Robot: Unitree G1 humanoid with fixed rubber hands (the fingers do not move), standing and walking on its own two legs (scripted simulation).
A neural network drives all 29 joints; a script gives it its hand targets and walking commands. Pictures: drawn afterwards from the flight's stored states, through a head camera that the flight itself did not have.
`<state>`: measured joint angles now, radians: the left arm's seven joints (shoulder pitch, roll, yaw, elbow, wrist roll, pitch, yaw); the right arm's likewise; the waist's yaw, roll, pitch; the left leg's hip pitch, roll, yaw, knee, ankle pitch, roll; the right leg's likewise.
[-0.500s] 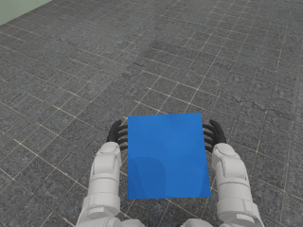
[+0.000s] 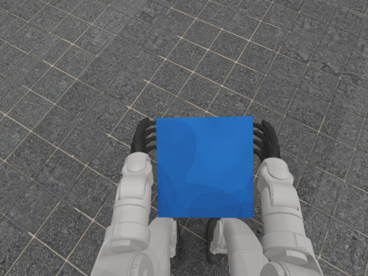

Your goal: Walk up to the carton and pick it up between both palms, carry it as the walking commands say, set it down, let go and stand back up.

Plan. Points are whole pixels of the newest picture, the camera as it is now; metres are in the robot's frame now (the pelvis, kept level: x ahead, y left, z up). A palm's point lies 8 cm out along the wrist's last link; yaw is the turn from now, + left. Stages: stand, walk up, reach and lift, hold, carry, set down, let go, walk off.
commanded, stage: set down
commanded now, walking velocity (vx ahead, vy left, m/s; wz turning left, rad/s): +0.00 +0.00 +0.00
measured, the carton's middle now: (202, 160) +0.35 -0.02 -0.14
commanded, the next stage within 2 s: none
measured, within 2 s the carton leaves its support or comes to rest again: neither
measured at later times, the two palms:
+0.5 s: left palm (146, 149) +0.38 +0.13 -0.14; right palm (253, 150) +0.38 -0.15 -0.14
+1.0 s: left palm (158, 145) +0.42 +0.11 -0.22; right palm (250, 148) +0.41 -0.17 -0.22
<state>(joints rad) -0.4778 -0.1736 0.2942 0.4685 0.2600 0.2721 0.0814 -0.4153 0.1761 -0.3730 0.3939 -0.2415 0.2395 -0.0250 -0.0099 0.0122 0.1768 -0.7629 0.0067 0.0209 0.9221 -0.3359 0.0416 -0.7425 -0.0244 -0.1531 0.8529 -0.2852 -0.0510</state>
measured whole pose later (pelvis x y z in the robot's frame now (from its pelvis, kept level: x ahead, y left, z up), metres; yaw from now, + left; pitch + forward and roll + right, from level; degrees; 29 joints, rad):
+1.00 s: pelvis -0.02 -0.01 -0.15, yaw +1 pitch +33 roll -4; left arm -0.83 -0.17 0.35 0.49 0.26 0.31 0.17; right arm -0.77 0.08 -0.47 0.44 -0.24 0.31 -0.02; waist -0.01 0.05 0.03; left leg -1.63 -0.02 -0.04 1.55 -0.49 0.04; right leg -1.59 -0.02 -0.15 1.48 -0.47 -0.07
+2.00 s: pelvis -0.06 -0.01 -0.28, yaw +0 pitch +26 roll -3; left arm -1.29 0.01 0.34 0.49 0.12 0.36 0.28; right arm -1.31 -0.16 -0.33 0.55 -0.10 0.40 -0.13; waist -0.01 0.05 0.52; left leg -1.91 -0.04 -0.03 2.01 -0.56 0.02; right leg -1.89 -0.01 -0.13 1.96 -0.53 -0.08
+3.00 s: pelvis -0.02 -0.02 -0.34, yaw -1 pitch +31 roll -2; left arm -1.47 0.11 0.43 0.79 0.10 0.27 0.11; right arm -1.44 -0.28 -0.31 0.79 -0.10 0.29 0.02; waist -0.01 0.05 0.48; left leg -2.10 -0.04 -0.01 2.24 -0.68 0.02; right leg -2.10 -0.01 -0.13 2.20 -0.64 -0.10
